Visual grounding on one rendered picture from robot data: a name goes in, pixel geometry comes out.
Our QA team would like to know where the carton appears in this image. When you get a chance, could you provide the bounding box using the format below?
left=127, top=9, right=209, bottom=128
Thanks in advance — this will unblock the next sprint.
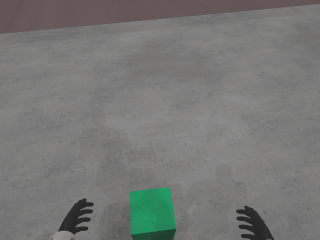
left=130, top=187, right=177, bottom=240

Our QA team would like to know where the robot left forearm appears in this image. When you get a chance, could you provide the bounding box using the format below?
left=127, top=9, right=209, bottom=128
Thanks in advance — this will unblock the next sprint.
left=49, top=230, right=75, bottom=240

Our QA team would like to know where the robot right hand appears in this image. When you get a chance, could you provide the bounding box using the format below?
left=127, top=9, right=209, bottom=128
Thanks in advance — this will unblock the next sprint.
left=236, top=205, right=274, bottom=240

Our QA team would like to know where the robot left hand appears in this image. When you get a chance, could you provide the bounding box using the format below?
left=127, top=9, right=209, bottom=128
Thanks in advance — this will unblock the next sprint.
left=58, top=198, right=94, bottom=234

